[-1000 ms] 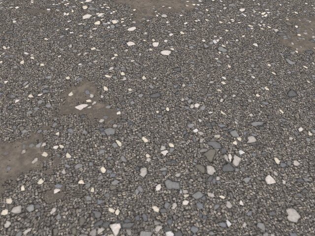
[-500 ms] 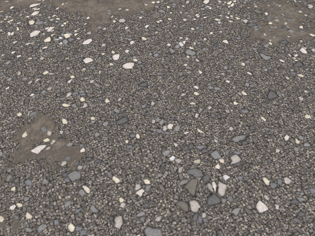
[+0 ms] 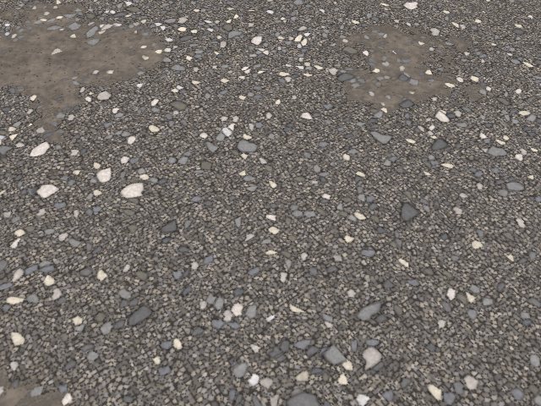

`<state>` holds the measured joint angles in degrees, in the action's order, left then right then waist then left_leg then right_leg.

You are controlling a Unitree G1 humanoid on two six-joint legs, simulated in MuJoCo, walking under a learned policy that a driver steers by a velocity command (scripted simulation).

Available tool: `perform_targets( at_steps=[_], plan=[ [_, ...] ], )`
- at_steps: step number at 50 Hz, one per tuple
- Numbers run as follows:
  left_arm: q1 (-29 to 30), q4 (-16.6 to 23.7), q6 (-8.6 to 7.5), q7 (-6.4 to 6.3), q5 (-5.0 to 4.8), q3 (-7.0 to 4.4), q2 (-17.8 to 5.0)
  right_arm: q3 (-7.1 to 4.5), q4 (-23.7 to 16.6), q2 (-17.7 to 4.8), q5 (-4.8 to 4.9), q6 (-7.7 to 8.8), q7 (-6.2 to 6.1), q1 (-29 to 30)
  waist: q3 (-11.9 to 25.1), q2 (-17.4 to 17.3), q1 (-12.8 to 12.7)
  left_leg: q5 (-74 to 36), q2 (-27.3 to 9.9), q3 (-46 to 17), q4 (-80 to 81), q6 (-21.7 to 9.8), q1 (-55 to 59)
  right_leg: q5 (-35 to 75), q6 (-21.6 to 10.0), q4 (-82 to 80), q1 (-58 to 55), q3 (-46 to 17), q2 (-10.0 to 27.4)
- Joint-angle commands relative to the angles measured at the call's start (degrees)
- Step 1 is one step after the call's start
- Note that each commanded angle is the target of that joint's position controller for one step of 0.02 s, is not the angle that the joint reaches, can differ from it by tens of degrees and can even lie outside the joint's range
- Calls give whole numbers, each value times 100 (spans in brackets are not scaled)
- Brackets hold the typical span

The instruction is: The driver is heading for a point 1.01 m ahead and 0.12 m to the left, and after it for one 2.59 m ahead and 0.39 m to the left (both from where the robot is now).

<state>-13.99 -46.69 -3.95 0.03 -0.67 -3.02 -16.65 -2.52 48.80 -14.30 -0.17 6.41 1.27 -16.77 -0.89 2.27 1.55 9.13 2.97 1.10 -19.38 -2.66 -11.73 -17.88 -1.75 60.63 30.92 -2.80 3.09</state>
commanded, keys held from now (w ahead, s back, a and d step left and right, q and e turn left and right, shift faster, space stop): w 0.36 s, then w+q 0.64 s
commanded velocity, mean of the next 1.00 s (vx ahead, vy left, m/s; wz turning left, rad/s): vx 0.50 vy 0.00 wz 0.22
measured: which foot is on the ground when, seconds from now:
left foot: down 0.00-0.30, up 0.32-0.84, down 0.86-1.00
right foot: up 0.00-0.26, down 0.28-0.86, up 0.88-1.00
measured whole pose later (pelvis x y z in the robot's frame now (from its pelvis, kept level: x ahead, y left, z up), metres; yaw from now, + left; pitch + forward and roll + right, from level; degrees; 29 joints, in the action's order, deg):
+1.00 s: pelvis +0.54 +0.00 -0.01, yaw +18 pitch +2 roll +0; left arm -12.8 -46.2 -6.5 0.1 -0.4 -2.6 -16.3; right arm -4.1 40.4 -16.4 0.6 3.0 1.8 -12.8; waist -2.6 0.1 0.0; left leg 9.5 5.6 0.1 -27.6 -5.7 -19.8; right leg -21.9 -0.3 68.6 24.6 -2.4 3.5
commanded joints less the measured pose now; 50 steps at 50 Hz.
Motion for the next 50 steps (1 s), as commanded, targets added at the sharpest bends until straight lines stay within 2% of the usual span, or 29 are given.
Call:
perform_targets(
  at_steps=[1,5,7,10,12,13,14,15,16,17,18,19,20,22,25,28,31,34,37,40,41,42,43,44,45,46,47,48,50],
  plan=[
    [239,478,-53,10,54,-2,-156,-208,-273,-910,49,62,-45,65,56,-644,-57,-1170,-1575,-1357,1123,-1102,536,517,145,-826,780,-30,339],
    [959,660,-99,72,29,63,-85,-234,-128,-1035,109,-25,-101,-176,-59,-651,147,-1175,-1307,-717,1200,-886,362,1788,188,-2273,290,189,161],
    [1287,769,-112,108,-9,62,-133,-237,-3,-1070,140,-60,-103,-435,-118,-675,261,-1082,-1392,-690,1155,-852,469,2043,176,-2603,126,241,62],
    [1584,943,-141,176,-38,30,-265,-253,121,-1116,173,-137,-120,-571,-221,-723,217,-1143,-1673,-784,939,-740,948,1758,-11,-2949,154,168,24],
    [1398,932,-166,205,-30,-30,-414,-283,143,-1210,171,-205,-146,-514,-104,-763,9,-1706,-1764,-772,578,-623,1191,1425,-167,-3144,-256,251,-75],
    [961,812,-171,195,-8,-109,-542,-279,128,-1228,171,-236,-159,-423,146,-738,-273,-2520,-1622,-598,28,-512,1167,1375,-282,-3302,-929,394,-219],
    [110,550,-163,153,8,-251,-802,-227,101,-1106,135,-258,-171,-437,684,-617,-637,-2906,-1332,-361,-992,-357,846,1405,-449,-3307,-2134,416,-243],
    [-940,370,-136,93,67,-378,-1253,-97,-75,-825,-14,-247,-186,-481,1553,114,-981,-1410,-962,-60,-2836,-128,-283,1533,-835,-3168,-3803,-825,860],
    [-1117,275,-88,124,80,-428,-1600,79,-134,-178,34,-122,-157,-1188,2097,1616,-569,2205,17,-143,-4625,169,-2411,249,-1681,-3938,-5281,-3469,1933],
    [-1067,310,-88,143,-1,-293,-1065,-53,-64,-802,153,-19,-120,-910,1803,995,-768,2434,-278,-774,-5323,118,-3078,-537,-1593,-4314,-5046,-3809,1850],
    [-662,368,-108,139,-14,-216,-845,-130,-223,-1053,250,41,-93,-392,1017,672,-701,1889,-555,-675,-5362,33,-3393,-299,-1364,-4391,-4356,-2965,1665],
    [-266,432,-119,142,30,-174,-717,-126,-240,-1000,225,40,-117,-148,652,233,-535,1341,-821,-569,-5131,39,-3163,304,-1220,-4508,-3604,-2264,1454],
    [15,459,-139,158,86,-140,-561,-149,-247,-944,154,3,-138,-27,386,129,-387,998,-978,-558,-4840,72,-2946,783,-1149,-4686,-3012,-1796,1271],
    [198,405,-221,173,142,-115,-404,-148,-176,-740,166,-160,-138,-232,306,305,-136,630,-1134,-650,-4599,108,-2403,1281,-1077,-5036,-2401,-1151,1073],
    [86,204,-321,132,158,-174,-522,-148,-259,-590,164,-308,-163,-57,73,133,-85,101,-1097,-806,-4237,207,-2638,1858,-1090,-5321,-2189,-473,1046],
    [-30,62,-310,51,165,-192,-581,-165,-390,-562,138,-292,-136,283,-46,31,-162,-820,-975,-906,-3433,260,-2935,2255,-964,-5400,-2392,92,968],
    [-72,-15,-288,-8,141,-184,-649,-118,-560,-457,122,-256,-43,786,-186,3,-339,-1582,-889,-546,-2487,222,-2734,2354,-765,-5486,-2454,630,837],
    [-446,-208,-208,-52,102,-202,-735,-46,-848,-325,123,-249,56,1359,-381,-93,-594,-1617,-849,-309,-1925,127,-2939,2611,-704,-5392,-3023,857,997],
    [-672,-325,-40,-76,55,-226,-797,-28,-1168,-314,139,-248,190,1760,-460,-93,-685,-1038,-751,-40,-1633,-3,-3263,3290,-674,-4995,-3781,1010,1219],
    [-532,-246,109,-157,34,-276,-1001,-120,-1340,-478,148,-272,290,1576,-112,206,-394,-184,-317,467,-1581,-269,-2505,5721,-516,-4078,-4033,1268,1270],
    [-480,-208,157,-200,38,-297,-1077,-204,-1298,-623,148,-295,292,1184,163,349,-145,88,-102,602,-1625,-395,-1936,6577,-459,-3442,-4005,1338,1253],
    [-397,-171,193,-234,35,-303,-1116,-348,-1160,-884,163,-306,257,456,558,339,270,-15,87,597,-1390,-581,-899,6722,-350,-2447,-3684,1417,1150],
    [-294,-73,161,-258,29,-279,-1099,-542,-956,-1269,155,-339,153,-503,1044,44,787,-330,-140,-28,-1008,-874,805,5572,-136,-982,-2573,1447,925],
    [-826,201,-13,-136,207,-24,-287,-681,-908,-1908,157,-362,53,-768,1629,-1375,341,-75,-1690,-2864,-1002,-1866,3174,556,234,1214,158,1285,-80],
    [-558,275,-290,-18,108,-2,-444,-572,-1029,-1637,123,-317,38,-886,2399,-1071,472,248,-2330,-4916,-103,-2345,3811,-1605,212,2108,1138,-41,-621],
    [126,482,-435,60,-130,-113,-769,-472,-998,-1311,62,-287,37,-747,1703,-735,628,61,-2082,-3993,71,-1961,3367,-1140,81,2096,1643,-361,-246],
    [297,578,-499,65,-148,-79,-708,-426,-1038,-1138,92,-265,34,-375,1041,-404,379,-318,-1829,-3177,131,-1731,2438,-633,20,1572,1568,-277,0],
    [298,521,-490,23,-22,-102,-676,-379,-1122,-985,103,-263,34,26,607,-125,105,-823,-1575,-2614,232,-1561,1545,-390,74,1033,1260,-201,189],
    [80,507,-328,0,97,-172,-709,-314,-1296,-808,34,-265,3,404,363,-344,-253,-1333,-1274,-2146,525,-1483,471,-98,228,521,540,-187,361]
  ],
)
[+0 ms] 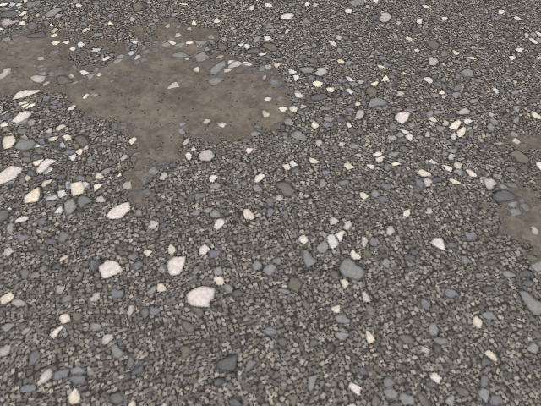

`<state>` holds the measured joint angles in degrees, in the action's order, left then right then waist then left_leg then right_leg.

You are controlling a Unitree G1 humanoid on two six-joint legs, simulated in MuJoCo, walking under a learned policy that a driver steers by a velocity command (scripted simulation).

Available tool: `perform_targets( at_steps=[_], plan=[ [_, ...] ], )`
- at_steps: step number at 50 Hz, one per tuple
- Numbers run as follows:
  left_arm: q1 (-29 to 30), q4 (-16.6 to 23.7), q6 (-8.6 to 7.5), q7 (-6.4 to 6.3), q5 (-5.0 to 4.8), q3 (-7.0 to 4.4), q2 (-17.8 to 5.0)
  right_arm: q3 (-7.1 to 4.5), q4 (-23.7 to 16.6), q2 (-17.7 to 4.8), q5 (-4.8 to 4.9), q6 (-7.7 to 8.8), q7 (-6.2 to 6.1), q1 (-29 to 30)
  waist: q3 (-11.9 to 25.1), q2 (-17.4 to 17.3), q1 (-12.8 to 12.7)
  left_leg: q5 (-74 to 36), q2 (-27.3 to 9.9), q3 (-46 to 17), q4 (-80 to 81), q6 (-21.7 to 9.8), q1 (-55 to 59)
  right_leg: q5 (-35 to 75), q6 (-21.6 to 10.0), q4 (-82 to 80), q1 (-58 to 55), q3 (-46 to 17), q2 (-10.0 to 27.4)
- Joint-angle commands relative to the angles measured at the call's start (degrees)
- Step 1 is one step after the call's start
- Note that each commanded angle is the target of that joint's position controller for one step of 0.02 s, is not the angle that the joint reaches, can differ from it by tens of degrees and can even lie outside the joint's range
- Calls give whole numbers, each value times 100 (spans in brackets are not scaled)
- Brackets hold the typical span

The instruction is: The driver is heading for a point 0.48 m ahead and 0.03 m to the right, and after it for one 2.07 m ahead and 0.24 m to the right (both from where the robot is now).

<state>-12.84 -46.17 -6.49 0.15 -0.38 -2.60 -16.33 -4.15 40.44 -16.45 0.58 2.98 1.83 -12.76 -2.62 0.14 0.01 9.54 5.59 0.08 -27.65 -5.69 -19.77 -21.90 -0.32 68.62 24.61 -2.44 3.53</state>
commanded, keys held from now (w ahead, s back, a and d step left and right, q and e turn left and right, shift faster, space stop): w+q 0.06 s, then w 0.34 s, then e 0.60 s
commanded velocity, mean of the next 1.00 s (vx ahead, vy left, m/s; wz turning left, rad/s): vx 0.31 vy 0.00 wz -0.06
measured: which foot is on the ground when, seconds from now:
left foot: down 0.00-0.34, up 0.36-0.78, down 0.80-1.00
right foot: up 0.00-0.30, down 0.32-0.80, up 0.82-1.00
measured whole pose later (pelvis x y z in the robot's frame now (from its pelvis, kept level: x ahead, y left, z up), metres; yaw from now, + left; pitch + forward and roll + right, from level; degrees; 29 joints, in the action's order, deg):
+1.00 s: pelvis +0.40 -0.03 +0.01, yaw -9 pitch +2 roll +0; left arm -11.9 -41.7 3.4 -2.0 -1.1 -5.3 -19.5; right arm -3.2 38.8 -14.1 -1.4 0.7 -1.6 -6.5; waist -2.5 2.0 -0.5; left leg 8.1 -1.1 2.4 -25.0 -1.1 -18.9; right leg -26.0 5.3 63.5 30.3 -2.8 -0.2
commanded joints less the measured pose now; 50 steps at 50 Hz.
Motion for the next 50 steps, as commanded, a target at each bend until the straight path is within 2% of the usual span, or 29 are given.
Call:
perform_targets(
  at_steps=[1,4,7,11,14,15,16,17,18,19,20,21,22,23,25,27,28,30,35,37,39,40,41,42,43,44,45,48,50],
  plan=[
    [-112,473,-4,-19,99,-208,-654,-170,-476,-644,-22,91,-72,35,515,-177,-167,-1588,-1473,-1905,1431,-1211,985,384,198,-497,1040,-149,314],
    [260,631,91,-53,130,-138,-441,-228,-418,-847,-3,97,-180,-109,367,-296,-105,-1775,-1247,-1379,1524,-1105,441,1155,453,-1557,952,22,217],
    [896,737,46,8,104,-36,-253,-207,-281,-801,27,68,-233,-406,350,-463,247,-1200,-994,-1006,1425,-773,346,2528,449,-2992,511,120,10],
    [1358,907,-33,114,-4,-77,-462,-197,-65,-834,54,64,-215,-796,249,-569,463,-531,-1388,-1438,1187,-684,920,2727,253,-3700,484,-7,-82],
    [1175,934,-88,157,3,-161,-657,-213,0,-870,33,32,-226,-784,186,-707,276,-746,-1699,-1787,818,-546,1408,2041,-34,-3942,354,-13,-111],
    [876,859,-102,152,13,-200,-705,-204,-7,-843,30,10,-228,-703,251,-730,85,-1168,-1632,-1758,541,-455,1453,1918,-156,-4105,-25,110,-187],
    [297,699,-119,125,51,-293,-871,-150,-33,-697,5,0,-223,-681,597,-613,-186,-1819,-1325,-1555,-178,-314,1395,1952,-329,-4185,-844,155,-205],
    [-565,601,-133,96,121,-369,-1159,-40,-140,-460,-70,-5,-228,-719,1400,-96,-527,-1178,-940,-1167,-1704,-90,779,2067,-683,-4070,-2227,-680,591],
    [-1158,371,-64,125,147,-518,-1657,71,-188,-62,64,82,-230,-1576,2088,1702,-282,1294,-47,-555,-3788,376,-1335,798,-1657,-4596,-4160,-3259,1737],
    [-1269,333,-46,175,-31,-390,-1142,26,-119,-468,100,127,-232,-1416,1934,1473,-462,2327,-176,-993,-4521,406,-2245,-640,-1688,-5193,-4262,-4277,1874],
    [-930,393,-21,158,-40,-294,-836,-63,-219,-790,147,142,-219,-782,1116,862,-546,1866,-464,-981,-4738,364,-2590,-778,-1416,-5263,-3637,-3495,1695],
    [-528,485,26,148,49,-237,-755,-41,-335,-746,58,153,-237,-320,685,423,-429,1435,-706,-681,-4550,386,-2419,279,-1284,-5269,-2892,-2791,1427],
    [-250,506,52,159,87,-190,-658,-56,-411,-685,-59,171,-249,-82,324,295,-282,1222,-826,-559,-4199,448,-2253,1768,-1302,-5275,-2252,-2271,1215],
    [-121,527,46,156,117,-141,-560,-78,-415,-639,-125,166,-254,-145,376,399,-99,1132,-947,-534,-3924,506,-1844,3121,-1259,-5224,-1924,-1854,1035],
    [-85,456,45,145,84,-110,-488,-32,-363,-378,-145,123,-263,-383,605,511,96,1171,-927,-411,-3322,681,-1338,4899,-1292,-5141,-1716,-1263,791],
    [-117,365,87,74,58,-200,-756,22,-392,-220,-137,80,-304,-261,720,527,116,955,-798,-280,-2606,835,-1160,5654,-1371,-5114,-1632,-981,728],
    [-124,345,142,33,27,-261,-922,34,-410,-205,-130,54,-322,-142,771,529,97,731,-734,-254,-2294,876,-1051,5661,-1357,-5087,-1580,-895,691],
    [-194,312,265,-36,-48,-326,-1055,28,-434,-241,-103,-6,-345,129,840,549,18,147,-606,-264,-1778,916,-840,5316,-1248,-5049,-1474,-831,602],
    [-396,254,517,-156,-122,-360,-989,-14,-607,-319,-50,-55,-314,850,702,637,-186,-193,-405,-445,-830,923,-665,3993,-1085,-4777,-1503,-1272,569],
    [-287,337,595,-198,-129,-379,-978,-68,-609,-428,-42,8,-273,822,687,699,-113,-95,-362,-526,-350,849,-429,3392,-1005,-4557,-1570,-1644,550],
    [1,494,636,-225,-140,-357,-868,-129,-497,-514,-79,104,-254,464,732,647,160,-999,-474,-468,660,640,399,2707,-716,-4074,-1359,-1751,223],
    [-58,612,621,-222,-52,-271,-580,-201,-510,-822,-183,127,-307,232,1112,173,137,-2132,-1327,-1021,601,303,1362,1814,-449,-3311,-849,-1519,-96],
    [-678,608,580,-192,85,-181,-223,-241,-613,-1089,-265,45,-379,200,1392,-1196,-170,-4525,-2582,-2118,211,-424,2501,-1261,-86,-2035,374,-802,-860],
    [-996,618,578,-180,6,-230,-560,-240,-502,-951,-257,-48,-344,-65,1770,-1704,-120,-4025,-3274,-3135,454,-1123,2545,-2093,144,-931,938,-455,-812],
    [-890,514,645,-194,-47,-360,-962,-167,-573,-679,-191,-70,-329,96,1450,-1032,-70,-3191,-2938,-2784,565,-1071,2267,-1676,307,-233,1105,-504,-552],
    [-636,512,744,-217,-77,-421,-1052,-118,-582,-514,-168,-93,-327,349,1154,-731,-79,-2595,-2567,-2150,599,-842,1928,-1248,420,40,1243,-428,-435],
    [-567,493,867,-247,-86,-443,-1018,-81,-619,-446,-154,-119,-322,601,958,-629,-134,-2129,-2324,-1720,708,-709,1535,-958,517,119,1174,-395,-329],
    [-421,678,997,-234,-88,-377,-671,-119,-541,-579,-216,-179,-353,830,648,-877,-183,-1662,-1950,-875,1053,-688,731,-315,637,-211,724,-36,-277],
    [-188,848,988,-204,-69,-332,-553,-149,-478,-633,-204,-201,-398,754,717,-942,-80,-1690,-2045,-682,1092,-781,891,-159,640,-738,671,51,-183]
  ],
)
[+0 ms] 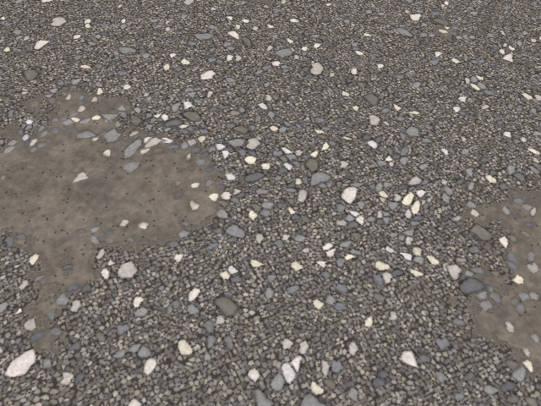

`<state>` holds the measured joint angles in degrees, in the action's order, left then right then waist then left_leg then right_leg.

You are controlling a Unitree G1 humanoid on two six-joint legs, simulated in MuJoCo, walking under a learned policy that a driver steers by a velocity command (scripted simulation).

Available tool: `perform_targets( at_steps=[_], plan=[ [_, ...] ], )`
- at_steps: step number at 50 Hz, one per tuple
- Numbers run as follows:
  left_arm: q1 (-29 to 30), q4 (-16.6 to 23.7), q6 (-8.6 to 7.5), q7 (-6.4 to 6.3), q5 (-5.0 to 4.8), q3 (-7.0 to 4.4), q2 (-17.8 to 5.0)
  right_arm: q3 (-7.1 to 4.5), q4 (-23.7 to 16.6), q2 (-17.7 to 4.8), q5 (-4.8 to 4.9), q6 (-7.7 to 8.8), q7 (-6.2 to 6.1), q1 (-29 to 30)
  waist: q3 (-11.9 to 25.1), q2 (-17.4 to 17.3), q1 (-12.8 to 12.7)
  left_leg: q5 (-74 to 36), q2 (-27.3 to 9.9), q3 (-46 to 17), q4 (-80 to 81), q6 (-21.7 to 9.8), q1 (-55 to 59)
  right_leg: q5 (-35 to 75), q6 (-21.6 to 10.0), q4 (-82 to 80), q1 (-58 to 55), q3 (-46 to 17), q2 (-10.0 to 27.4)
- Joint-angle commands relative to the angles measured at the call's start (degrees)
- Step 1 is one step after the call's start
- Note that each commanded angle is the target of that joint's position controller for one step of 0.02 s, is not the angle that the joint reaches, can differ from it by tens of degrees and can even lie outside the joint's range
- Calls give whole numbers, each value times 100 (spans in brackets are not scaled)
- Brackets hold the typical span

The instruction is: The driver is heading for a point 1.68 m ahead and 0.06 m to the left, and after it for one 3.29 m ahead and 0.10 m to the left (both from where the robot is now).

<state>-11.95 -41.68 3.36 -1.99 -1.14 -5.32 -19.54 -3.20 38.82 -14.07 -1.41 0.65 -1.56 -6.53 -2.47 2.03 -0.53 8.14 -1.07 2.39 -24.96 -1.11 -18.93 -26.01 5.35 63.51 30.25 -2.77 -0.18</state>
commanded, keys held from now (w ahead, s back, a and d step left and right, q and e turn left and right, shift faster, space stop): e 0.08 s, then no key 0.92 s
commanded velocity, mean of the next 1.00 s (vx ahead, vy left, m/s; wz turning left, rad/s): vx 0.01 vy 0.00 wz -0.17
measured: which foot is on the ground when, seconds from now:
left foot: down 0.00-0.20, up 0.22-0.54, down 0.56-1.00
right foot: up 0.00-0.18, down 0.20-1.00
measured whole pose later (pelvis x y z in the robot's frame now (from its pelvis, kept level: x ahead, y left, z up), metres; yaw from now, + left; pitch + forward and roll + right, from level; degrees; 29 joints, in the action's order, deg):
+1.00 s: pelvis +0.00 -0.03 +0.00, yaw -9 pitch -2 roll +0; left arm -10.0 -53.7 0.7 -1.3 0.4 -2.7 -13.8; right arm -1.7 56.0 -13.2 -0.4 0.5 -1.9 -10.6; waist -2.5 0.0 0.0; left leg 16.1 -1.1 -0.5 -27.8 1.2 -9.7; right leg -13.9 -1.1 28.0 12.1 -0.9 -1.4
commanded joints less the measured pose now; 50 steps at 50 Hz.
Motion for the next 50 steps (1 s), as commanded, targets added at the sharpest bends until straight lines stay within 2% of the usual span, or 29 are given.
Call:
perform_targets(
  at_steps=[1,3,6,8,9,10,11,12,13,14,15,16,18,21,24,26,27,28,29,30,31,32,33,36,43,50],
  plan=[
    [-177,470,-4,39,22,-35,-197,-261,-292,-909,10,19,-74,125,774,-1116,10,-1547,-1428,-822,807,-1257,865,321,47,-534,-20,107,256],
    [-29,588,-18,109,33,0,-169,-309,-265,-1037,39,-10,-74,158,890,-1121,68,-1535,-1530,-663,796,-1265,860,451,-44,-1113,-395,219,324],
    [24,681,-12,199,49,-15,-260,-348,-156,-1178,118,-46,-24,50,909,-1160,112,-1397,-1635,-626,679,-1230,886,470,-231,-1849,-870,390,236],
    [-205,614,-12,245,72,-29,-241,-339,-86,-1212,236,-66,6,123,880,-1101,-75,-1145,-1582,-555,388,-1040,811,963,-463,-2843,-1394,533,99],
    [-421,509,-21,256,97,-47,-257,-310,-17,-1135,294,-76,14,91,855,-1017,-178,-857,-1454,-432,125,-822,580,1416,-627,-3511,-1885,603,-29],
    [-517,490,-29,233,133,-83,-426,-243,145,-911,283,-72,43,-226,794,-585,-154,-172,-1178,-122,-372,-370,92,2092,-822,-4091,-2477,196,153],
    [-494,624,-29,130,166,-170,-988,-81,36,-435,-30,-45,121,-422,920,1175,159,1949,-496,544,-1917,304,-1063,3911,-1322,-4252,-3239,-1689,1686],
    [-307,751,-111,158,321,-138,-1031,-175,-116,-704,10,-56,45,28,776,1388,-151,3011,-113,2,-2844,472,-1517,3996,-2319,-4456,-2355,-2241,2376],
    [-205,737,-221,193,382,-87,-848,-262,-79,-999,115,-98,-9,220,663,883,-237,2752,-205,-314,-3442,446,-1426,3453,-2318,-4575,-2058,-1910,2044],
    [46,672,-307,201,330,-42,-706,-294,15,-990,164,-144,-36,98,546,760,-71,2344,-229,-418,-3590,406,-1441,3090,-2027,-4571,-1991,-1500,1692],
    [279,666,-346,191,253,0,-572,-309,202,-944,139,-192,-78,-96,547,612,35,2005,-265,-467,-3601,429,-1419,2843,-1779,-4550,-2036,-1243,1457],
    [465,655,-369,172,193,62,-427,-322,283,-943,98,-230,-98,-221,515,646,119,1691,-263,-485,-3649,491,-1280,3148,-1704,-4531,-1948,-1052,1356],
    [514,588,-396,133,214,167,-171,-298,381,-816,132,-220,-86,-380,646,602,208,1332,-224,-475,-3575,579,-929,3575,-1701,-4480,-1955,-791,1199],
    [474,462,-390,108,197,164,-166,-188,395,-605,154,-194,-63,-201,646,574,68,1245,-279,-455,-2385,616,-600,3369,-1687,-4394,-2214,-735,1120],
    [382,301,-344,124,200,130,-288,-156,404,-657,172,-186,-43,-120,581,593,-80,1506,-222,-368,-1542,597,-148,3047,-1837,-4373,-2209,-1018,1239],
    [472,206,-333,138,156,163,-218,-147,512,-660,185,-166,-30,-287,502,536,14,1118,-175,-324,-741,528,235,2780,-1789,-4327,-2098,-1128,1193],
    [518,141,-331,143,110,188,-159,-126,603,-611,156,-140,-14,-448,453,442,154,422,-142,-279,32,448,620,2624,-1647,-4270,-1958,-1069,1083],
    [380,50,-362,152,101,206,-104,-119,659,-697,79,-113,0,-529,482,259,177,-386,-241,-440,406,347,1093,2417,-1416,-4261,-1762,-1026,958],
    [263,3,-414,172,183,232,-28,-142,671,-933,25,-95,-10,-616,596,-65,81,-1312,-603,-791,309,214,1504,2087,-1158,-4114,-1555,-848,728],
    [38,-19,-462,217,212,184,-79,-240,779,-1272,104,-97,-4,-531,577,-725,-235,-1091,-616,-676,-81,15,1356,1724,-971,-4175,-1531,-447,323],
    [347,-54,-458,212,241,196,-110,-195,793,-949,145,-76,41,-436,552,-714,-2,-325,-495,-649,34,-57,918,1558,-806,-4034,-1866,-227,160],
    [558,-47,-433,196,212,180,-120,-132,815,-749,98,-47,58,-362,447,-649,40,-22,-453,-652,154,-9,716,1508,-782,-3945,-1949,-191,149],
    [624,-65,-393,160,190,188,-38,-116,844,-724,60,-18,50,-281,409,-646,28,19,-420,-632,207,60,627,1607,-813,-3917,-1987,-198,182],
    [515,-210,-299,117,192,172,-11,-75,989,-670,75,57,22,-353,280,-540,40,54,-353,-565,203,137,629,1718,-855,-3956,-1937,-223,191],
    [391,-633,-321,78,167,147,11,-25,1280,-663,95,45,-50,-395,160,-241,78,197,-271,-527,210,114,657,1754,-760,-4012,-1919,-178,172],
    [294,-1025,-335,36,150,151,-12,19,1566,-596,102,36,-54,-418,136,-184,70,185,-190,-469,238,100,661,1844,-730,-4026,-1989,-141,174]
  ],
)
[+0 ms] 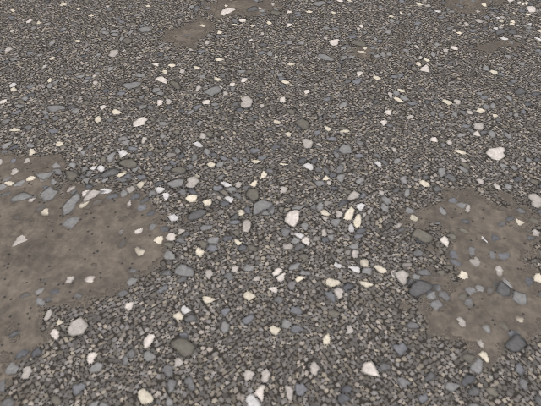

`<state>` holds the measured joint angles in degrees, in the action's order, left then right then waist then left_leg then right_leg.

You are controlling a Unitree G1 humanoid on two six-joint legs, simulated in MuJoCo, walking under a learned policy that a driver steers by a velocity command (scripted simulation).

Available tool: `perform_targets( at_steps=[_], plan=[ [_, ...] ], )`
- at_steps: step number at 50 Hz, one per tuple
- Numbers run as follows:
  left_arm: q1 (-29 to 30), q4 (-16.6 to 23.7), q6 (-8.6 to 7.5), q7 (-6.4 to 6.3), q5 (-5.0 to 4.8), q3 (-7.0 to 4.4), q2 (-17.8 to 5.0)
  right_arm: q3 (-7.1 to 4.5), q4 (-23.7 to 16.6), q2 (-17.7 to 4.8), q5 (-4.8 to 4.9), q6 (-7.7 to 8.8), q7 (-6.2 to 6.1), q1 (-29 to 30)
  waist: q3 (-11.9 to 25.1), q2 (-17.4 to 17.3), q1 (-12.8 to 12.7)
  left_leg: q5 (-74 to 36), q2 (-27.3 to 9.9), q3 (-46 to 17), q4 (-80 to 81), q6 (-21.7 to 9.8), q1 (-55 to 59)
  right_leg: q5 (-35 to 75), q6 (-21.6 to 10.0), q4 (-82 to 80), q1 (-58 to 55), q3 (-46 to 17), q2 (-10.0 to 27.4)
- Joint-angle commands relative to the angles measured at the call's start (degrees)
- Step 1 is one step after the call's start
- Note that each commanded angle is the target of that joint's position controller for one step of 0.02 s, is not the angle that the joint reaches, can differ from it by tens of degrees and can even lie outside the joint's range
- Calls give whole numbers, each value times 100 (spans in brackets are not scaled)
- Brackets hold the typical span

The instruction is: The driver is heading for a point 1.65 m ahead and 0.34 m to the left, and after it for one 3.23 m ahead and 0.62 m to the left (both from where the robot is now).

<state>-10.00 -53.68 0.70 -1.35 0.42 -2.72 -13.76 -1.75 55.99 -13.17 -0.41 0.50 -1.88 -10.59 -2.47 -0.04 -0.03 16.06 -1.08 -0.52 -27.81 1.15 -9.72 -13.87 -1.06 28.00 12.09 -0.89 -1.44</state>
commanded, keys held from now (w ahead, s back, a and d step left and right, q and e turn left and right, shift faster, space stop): no key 0.80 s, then w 0.20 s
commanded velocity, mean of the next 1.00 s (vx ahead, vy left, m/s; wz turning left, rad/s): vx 0.03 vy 0.00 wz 0.00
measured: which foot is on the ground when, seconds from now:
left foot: down 0.00-1.00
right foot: down 0.00-1.00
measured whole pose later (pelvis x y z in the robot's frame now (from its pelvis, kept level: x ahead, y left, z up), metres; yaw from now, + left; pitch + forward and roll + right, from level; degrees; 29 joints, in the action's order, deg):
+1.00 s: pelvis +0.02 +0.01 -0.01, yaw +1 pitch +0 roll -1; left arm -16.8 -63.1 -2.0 -1.6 -1.4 -2.3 -12.1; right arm -1.1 62.6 -11.6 0.9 2.8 -1.8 -18.8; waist 0.8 0.0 -0.2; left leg 25.8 -0.2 -0.2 -36.1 -3.2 -13.8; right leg -20.6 -2.6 32.4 14.0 -0.6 -0.9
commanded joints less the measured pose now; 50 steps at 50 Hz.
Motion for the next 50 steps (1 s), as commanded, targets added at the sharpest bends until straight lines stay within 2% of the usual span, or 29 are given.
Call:
perform_targets(
  at_steps=[1,18,40,41,43,44,46,48,49,50],
  plan=[
    [89,125,-70,-33,-8,-106,-590,-121,-113,-676,3,49,-23,-18,132,20,19,-610,-178,-170,527,-126,-259,637,-89,-476,-177,-324,300],
    [-37,-499,-72,-72,-35,-31,-500,-41,372,-561,11,29,-61,-275,67,-3,7,-625,-69,-88,565,-121,-286,664,-92,-519,-167,-243,280],
    [-292,-814,-70,-92,-50,56,-363,32,612,-383,24,29,-81,-700,-5,2,-2,-591,-16,-57,557,-141,-370,630,-83,-520,-86,-175,250],
    [-403,-876,-64,-96,-48,71,-306,47,678,-313,26,22,-84,-825,132,13,-3,-53,50,15,560,-156,-320,4,-95,-554,-138,-127,196],
    [-477,-880,-49,-123,-119,4,-481,1,644,-420,84,9,-115,-819,-137,69,-24,1622,196,104,333,-313,-666,-2026,-257,-511,215,-140,118],
    [-476,-841,-76,-124,-131,-13,-518,-8,575,-440,93,36,-120,-769,-386,112,-35,2162,165,38,268,-409,-941,-2686,-367,-585,468,-307,222],
    [-634,-808,-213,-91,-172,-40,-550,7,474,-325,120,177,-84,-726,-597,273,-92,2124,65,-81,11,-515,-1330,-2998,-606,-753,489,-833,571],
    [-1022,-871,-340,-37,-206,-108,-697,23,367,-163,132,332,-3,-618,-462,631,-198,1483,134,121,-647,-491,-1660,-3190,-945,-1133,67,-1722,1148],
    [-1106,-874,-372,-18,-211,-145,-802,39,325,-58,156,392,41,-619,-370,897,-165,1104,193,269,-1024,-498,-1630,-3333,-1147,-1436,6,-2283,1504],
    [-1033,-820,-391,-10,-209,-156,-823,34,305,-62,170,433,78,-621,-388,933,-100,938,139,228,-1171,-575,-1373,-3297,-1255,-1621,284,-2588,1693]
  ],
)
Next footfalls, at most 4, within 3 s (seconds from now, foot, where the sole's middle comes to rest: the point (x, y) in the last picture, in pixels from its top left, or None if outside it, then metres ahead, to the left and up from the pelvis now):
1.48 right None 0.42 -0.09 -0.77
2.04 left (216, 333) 0.71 0.18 -0.77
2.56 right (249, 230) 1.06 0.10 -0.77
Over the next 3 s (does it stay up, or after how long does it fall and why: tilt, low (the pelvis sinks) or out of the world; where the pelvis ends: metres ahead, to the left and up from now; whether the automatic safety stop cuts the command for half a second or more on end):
stays up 1.08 0.22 0.00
